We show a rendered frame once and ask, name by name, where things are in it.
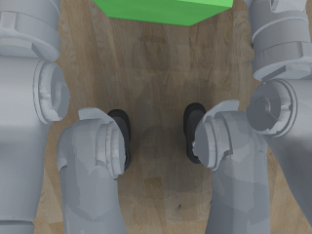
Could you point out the left robot upper arm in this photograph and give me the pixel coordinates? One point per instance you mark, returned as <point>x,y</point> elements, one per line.
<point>33,95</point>

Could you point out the robot right forearm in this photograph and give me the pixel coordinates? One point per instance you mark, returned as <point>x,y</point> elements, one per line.
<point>281,39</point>

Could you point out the robot left forearm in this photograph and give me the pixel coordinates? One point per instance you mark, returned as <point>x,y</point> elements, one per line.
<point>29,28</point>

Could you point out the right robot upper arm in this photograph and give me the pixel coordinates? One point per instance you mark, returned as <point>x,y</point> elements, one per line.
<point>280,109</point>

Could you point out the right robot thigh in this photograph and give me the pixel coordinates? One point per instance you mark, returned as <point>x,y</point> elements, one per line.
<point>240,200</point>

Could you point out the carton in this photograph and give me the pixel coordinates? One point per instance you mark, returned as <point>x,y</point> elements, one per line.
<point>174,12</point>

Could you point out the robot left shin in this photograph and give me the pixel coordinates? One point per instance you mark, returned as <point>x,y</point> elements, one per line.
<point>84,113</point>

